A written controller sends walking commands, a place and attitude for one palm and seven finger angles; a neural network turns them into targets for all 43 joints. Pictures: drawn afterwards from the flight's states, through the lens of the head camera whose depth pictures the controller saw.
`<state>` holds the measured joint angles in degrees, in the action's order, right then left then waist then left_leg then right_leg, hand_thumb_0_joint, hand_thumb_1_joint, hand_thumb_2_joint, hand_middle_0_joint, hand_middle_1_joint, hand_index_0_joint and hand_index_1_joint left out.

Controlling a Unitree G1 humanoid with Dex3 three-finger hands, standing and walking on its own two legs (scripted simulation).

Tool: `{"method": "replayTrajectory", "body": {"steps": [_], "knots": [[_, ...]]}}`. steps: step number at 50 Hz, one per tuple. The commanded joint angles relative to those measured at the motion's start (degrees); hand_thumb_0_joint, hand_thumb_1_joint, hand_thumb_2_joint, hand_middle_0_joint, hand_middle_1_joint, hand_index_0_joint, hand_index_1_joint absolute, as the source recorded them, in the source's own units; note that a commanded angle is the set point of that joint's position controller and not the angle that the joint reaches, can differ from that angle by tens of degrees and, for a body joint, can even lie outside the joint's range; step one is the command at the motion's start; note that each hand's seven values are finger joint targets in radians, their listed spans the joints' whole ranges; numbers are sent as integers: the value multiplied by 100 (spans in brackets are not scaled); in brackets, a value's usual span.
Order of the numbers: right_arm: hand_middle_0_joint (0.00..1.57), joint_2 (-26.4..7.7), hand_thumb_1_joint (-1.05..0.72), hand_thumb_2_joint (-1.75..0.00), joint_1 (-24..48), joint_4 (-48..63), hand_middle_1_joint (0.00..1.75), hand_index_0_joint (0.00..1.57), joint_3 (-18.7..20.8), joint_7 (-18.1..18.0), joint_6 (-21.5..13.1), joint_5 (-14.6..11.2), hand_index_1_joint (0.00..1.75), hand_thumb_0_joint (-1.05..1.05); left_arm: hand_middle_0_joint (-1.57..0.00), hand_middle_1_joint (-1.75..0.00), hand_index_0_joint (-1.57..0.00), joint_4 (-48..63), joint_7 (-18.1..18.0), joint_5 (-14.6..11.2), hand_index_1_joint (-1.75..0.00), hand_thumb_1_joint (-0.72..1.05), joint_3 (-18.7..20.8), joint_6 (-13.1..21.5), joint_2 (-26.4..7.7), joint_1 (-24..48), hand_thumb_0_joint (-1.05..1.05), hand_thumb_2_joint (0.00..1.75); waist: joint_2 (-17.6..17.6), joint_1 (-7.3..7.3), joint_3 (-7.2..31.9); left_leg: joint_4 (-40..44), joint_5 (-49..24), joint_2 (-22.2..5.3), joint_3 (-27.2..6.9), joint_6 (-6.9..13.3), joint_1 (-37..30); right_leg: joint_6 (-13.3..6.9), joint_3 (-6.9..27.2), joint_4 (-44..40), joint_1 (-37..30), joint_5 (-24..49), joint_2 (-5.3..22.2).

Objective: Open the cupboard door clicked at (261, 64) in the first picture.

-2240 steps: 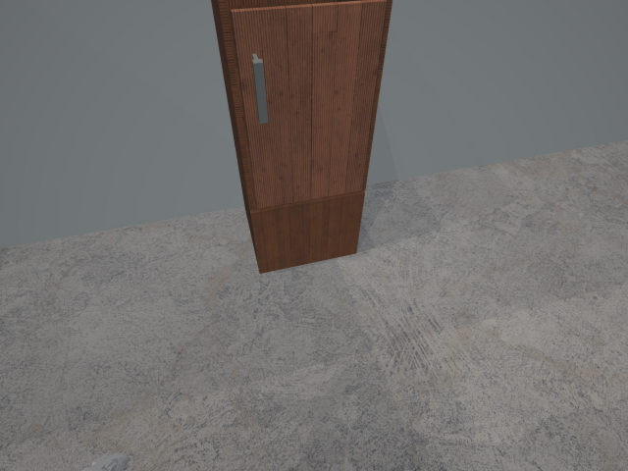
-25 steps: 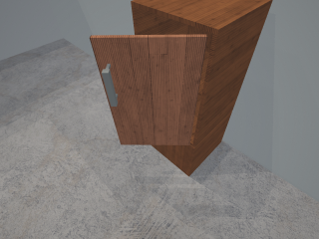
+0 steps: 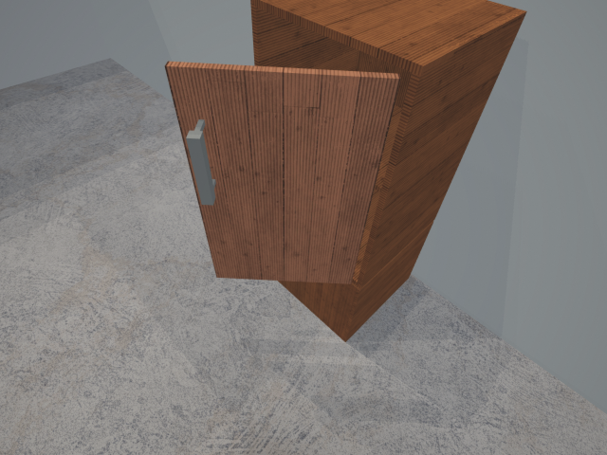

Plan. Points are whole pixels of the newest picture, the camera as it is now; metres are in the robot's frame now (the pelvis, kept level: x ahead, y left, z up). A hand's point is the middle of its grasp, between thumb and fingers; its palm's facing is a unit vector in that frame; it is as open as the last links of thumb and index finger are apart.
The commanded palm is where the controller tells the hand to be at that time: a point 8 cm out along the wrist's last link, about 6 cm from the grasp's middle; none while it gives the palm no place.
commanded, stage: shuffle to correct the standing spot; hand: left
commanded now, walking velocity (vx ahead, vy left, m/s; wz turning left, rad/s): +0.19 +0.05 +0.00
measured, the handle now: (204, 163) +0.59 +0.23 +0.04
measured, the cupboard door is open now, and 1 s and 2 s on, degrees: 43 43 43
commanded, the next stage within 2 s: come to a stop and stand still in 0.04 s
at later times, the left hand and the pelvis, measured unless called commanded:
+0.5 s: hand out of the picture +0.14 +0.17 -0.16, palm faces +0.01 -0.97 -0.25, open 7.4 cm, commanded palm none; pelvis +0.06 -0.01 +0.00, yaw +1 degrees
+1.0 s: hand out of the picture +0.00 +0.20 -0.17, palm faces +0.05 -0.98 -0.21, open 7.4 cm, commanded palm none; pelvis +0.00 +0.02 +0.01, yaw -1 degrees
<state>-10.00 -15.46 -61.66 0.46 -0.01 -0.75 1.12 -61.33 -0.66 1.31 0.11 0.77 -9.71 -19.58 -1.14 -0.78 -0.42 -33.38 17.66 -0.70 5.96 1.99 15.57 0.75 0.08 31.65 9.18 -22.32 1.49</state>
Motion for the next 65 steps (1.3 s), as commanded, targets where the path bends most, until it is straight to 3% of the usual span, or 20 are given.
{"method": "replayTrajectory", "body": {"steps": [1,4,6,7,9,11,17,19,21,27,33,34,35,36,40,45,49,52,57,65], "knots": [[20,-469,-90,-90,3,361,30,20,73,-35,-177,-3,30,0,-20,-30,-20,144,-58,9,-30,90,253,108,-829,-495,0,90,-512,-4,-517,53,-92,-105,-139,33,361,-688,946,-939,233,577,763],[20,-538,-90,-90,-306,233,30,20,80,-64,-241,-17,30,0,-20,-30,-20,121,-60,6,-30,90,267,113,-737,-481,0,90,-13,121,-291,350,-940,-318,-331,164,-348,-566,415,-297,406,1280,520],[20,-903,-90,-90,-1134,-42,30,20,177,-137,-263,24,30,0,-20,-30,-20,254,-53,16,-30,90,225,128,-462,-180,0,90,1196,418,-149,870,-2106,-1197,-1529,725,-1501,-320,-507,1340,1544,592,-111],[20,-974,-90,-90,-1648,-182,30,20,203,-178,-272,51,30,0,-20,-30,-20,425,-62,6,-30,90,174,166,-356,194,0,90,1664,615,-186,1302,-3049,-1767,-2318,1172,-2159,-272,-559,2401,2599,-1100,-250],[20,-721,-90,-90,-1603,-182,30,20,117,-229,-297,40,30,0,-20,-30,-20,512,-98,-6,-30,90,207,180,-379,544,0,90,919,522,-277,1222,-4451,-2064,-2205,1430,-1956,-301,-105,3143,2905,-1167,208],[20,-607,-90,-90,-975,-5,30,20,80,-260,-279,52,30,0,-20,-30,-20,445,-91,-41,-30,90,179,126,-136,490,0,90,488,249,-325,1158,-5010,-1817,-1502,1182,-1300,-229,-98,2401,2176,-880,364],[20,-821,-90,-90,-244,140,30,20,206,-254,-223,-63,30,0,-20,-30,-20,279,-120,-15,-30,90,279,69,-526,-138,0,90,327,-227,51,664,-3334,-1002,-534,347,-472,-145,-399,-413,8,2151,245],[20,-335,-90,-90,-603,125,30,20,184,-212,-146,-89,30,0,-20,-30,-20,264,-191,8,-30,90,311,107,-797,-312,0,90,-629,-127,446,-79,-828,-290,-290,-67,203,-666,892,-113,-634,4967,1360],[20,-16,-90,-90,-627,101,30,20,181,-219,21,-110,30,0,-20,-30,-20,327,-207,-19,-30,90,305,82,-966,-178,0,90,-1180,-99,481,-1083,1469,-16,-210,-227,322,-1321,1135,-529,-545,6143,2088],[20,-33,-90,-90,-243,257,30,20,218,-132,177,-65,30,0,-20,-30,-20,698,-253,67,-30,90,410,-31,-1010,466,0,90,-734,-68,304,-1952,1285,-29,-396,-330,632,-1357,814,-867,135,4372,1769],[20,-8,-90,-90,-762,262,30,20,196,-91,78,-52,30,0,-20,-30,-20,842,-194,5,-30,90,445,-136,-969,762,0,90,-656,242,425,654,-344,90,-25,-321,-880,-690,400,-565,1047,1667,1084],[20,-230,-90,-90,-839,263,30,20,228,-100,41,-48,30,0,-20,-30,-20,911,-179,-21,-30,90,389,-174,-755,786,0,90,-100,265,348,1169,-432,-267,-378,-229,-1098,-455,161,-182,1311,946,767],[20,-606,-90,-90,-694,412,30,20,304,-115,12,11,30,0,-20,-30,-20,1015,-150,-38,-30,90,326,-220,-393,718,0,90,1190,199,84,1775,-692,-1333,-1766,167,-701,-119,-249,423,1711,-199,210],[20,-807,-90,-90,-375,582,30,20,302,-132,41,61,30,0,-20,-30,-20,1060,-160,-25,-30,90,304,-235,-330,855,0,90,1643,166,-262,2102,-1054,-1847,-2219,649,-11,-41,-342,1058,1670,-773,46],[20,-473,-90,-90,410,728,30,20,176,-200,-10,54,30,0,-20,-30,-20,666,-79,41,-30,90,287,-270,-295,444,0,90,928,-167,-541,2071,-699,-1249,-1358,666,726,-109,-49,1747,1038,33,120],[20,-610,-90,-90,10,563,30,20,210,-191,-11,24,30,0,-20,-30,-20,512,-85,7,-30,90,179,-157,-190,279,0,90,621,0,-277,1840,-714,-1170,-1284,664,-105,-24,-216,210,735,117,138],[20,-381,-90,-90,-97,485,30,20,129,-149,-48,-76,30,0,-20,-30,-20,298,-127,-12,-30,90,148,24,-553,-36,0,90,-290,82,39,1043,-665,-410,-693,24,-235,-329,697,-1216,250,1372,815],[20,-409,-90,-90,-193,296,30,20,121,-135,-25,-49,30,0,-20,-30,-20,227,-132,-36,-30,90,110,68,-489,84,0,90,-703,175,231,983,-1030,-448,-605,-51,-695,-310,489,-1069,424,1672,663],[20,-353,-90,-90,-191,46,30,20,53,-123,-1,-39,30,0,-20,-30,-20,109,-127,-50,-30,90,67,11,-399,-25,0,90,-75,108,-365,1389,-278,-486,-744,-47,-447,-269,411,-1321,802,331,502],[20,-223,-90,-90,-445,-143,30,20,38,-134,41,-19,30,0,-20,-30,-20,-21,-134,-38,-30,90,65,-11,-300,-267,0,90,54,56,-725,1587,331,-479,-864,-42,5,-275,359,-1409,846,-97,413]]}}
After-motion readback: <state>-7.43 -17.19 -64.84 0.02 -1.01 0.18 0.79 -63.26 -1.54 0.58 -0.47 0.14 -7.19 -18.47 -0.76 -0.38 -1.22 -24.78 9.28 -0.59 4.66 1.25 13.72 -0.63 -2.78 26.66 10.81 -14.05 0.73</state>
